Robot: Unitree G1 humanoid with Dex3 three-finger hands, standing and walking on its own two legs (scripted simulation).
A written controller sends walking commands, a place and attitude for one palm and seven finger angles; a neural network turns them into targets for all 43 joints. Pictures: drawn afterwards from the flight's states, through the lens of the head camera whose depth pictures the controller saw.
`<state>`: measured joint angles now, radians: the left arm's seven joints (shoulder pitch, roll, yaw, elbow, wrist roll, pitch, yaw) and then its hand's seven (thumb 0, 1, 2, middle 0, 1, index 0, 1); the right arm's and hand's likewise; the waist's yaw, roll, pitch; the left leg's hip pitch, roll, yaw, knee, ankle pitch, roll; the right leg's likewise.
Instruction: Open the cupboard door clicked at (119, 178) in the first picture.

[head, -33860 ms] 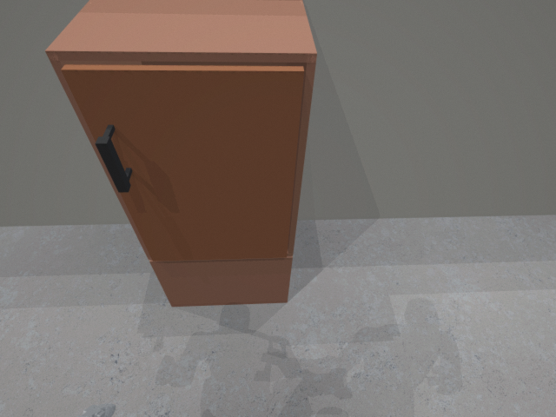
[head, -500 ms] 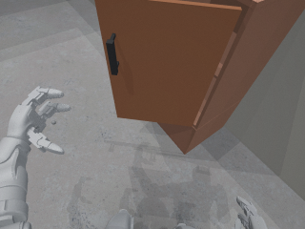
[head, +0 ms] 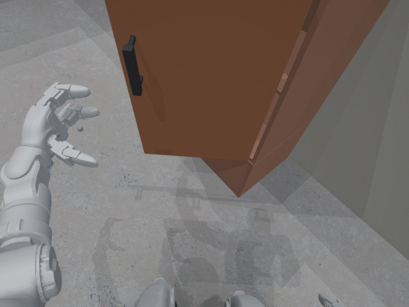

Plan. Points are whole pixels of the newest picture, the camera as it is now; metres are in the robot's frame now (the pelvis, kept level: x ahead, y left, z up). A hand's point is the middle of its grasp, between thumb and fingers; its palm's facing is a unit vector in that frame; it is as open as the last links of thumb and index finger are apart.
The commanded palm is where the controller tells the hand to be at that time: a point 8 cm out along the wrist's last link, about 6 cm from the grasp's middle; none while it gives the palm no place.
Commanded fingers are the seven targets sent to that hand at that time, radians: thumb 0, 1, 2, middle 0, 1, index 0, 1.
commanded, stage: move the hooked fingers beside the handle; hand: left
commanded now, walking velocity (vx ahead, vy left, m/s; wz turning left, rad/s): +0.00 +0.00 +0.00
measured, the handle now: (134, 66) +0.62 +0.17 +0.08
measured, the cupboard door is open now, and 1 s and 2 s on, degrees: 48 48 48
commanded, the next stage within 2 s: slide the fingers in behind the handle in 1.60 s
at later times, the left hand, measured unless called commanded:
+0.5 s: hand (94, 95) +0.51 +0.23 +0.09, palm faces -0.05 -1.00 +0.01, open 14.0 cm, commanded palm +0.50 +0.28 +0.08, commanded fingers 0.00 -0.50 0.30 -0.30 -1.20 -0.30 -1.20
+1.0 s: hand (100, 80) +0.57 +0.23 +0.08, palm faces -0.05 -1.00 +0.00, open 14.0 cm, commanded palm +0.55 +0.27 +0.07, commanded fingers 0.00 -0.50 0.30 -0.30 -1.20 -0.30 -1.20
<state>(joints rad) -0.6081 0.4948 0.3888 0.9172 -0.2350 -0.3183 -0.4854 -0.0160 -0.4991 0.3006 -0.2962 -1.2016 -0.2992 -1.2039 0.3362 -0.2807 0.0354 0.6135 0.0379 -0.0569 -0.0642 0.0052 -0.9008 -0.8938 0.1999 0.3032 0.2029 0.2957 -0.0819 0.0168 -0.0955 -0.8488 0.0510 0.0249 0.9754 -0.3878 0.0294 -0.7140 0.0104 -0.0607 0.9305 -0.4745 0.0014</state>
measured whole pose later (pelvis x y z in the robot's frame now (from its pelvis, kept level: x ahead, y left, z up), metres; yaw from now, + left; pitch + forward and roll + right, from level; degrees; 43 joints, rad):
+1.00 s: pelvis +0.01 +0.01 -0.02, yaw -3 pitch +26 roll -6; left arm -1.10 0.79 0.49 1.28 -0.05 -0.27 -0.42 -0.02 -0.50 0.30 -0.30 -1.20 -0.30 -1.20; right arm 0.45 -0.28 0.07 0.61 -0.01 0.07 -0.04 0.00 -0.90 -0.89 0.20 0.30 0.20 0.30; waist -0.24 0.04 -0.08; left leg -1.12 0.09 0.02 1.09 -0.43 0.04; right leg -0.96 0.05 -0.06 0.99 -0.48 0.01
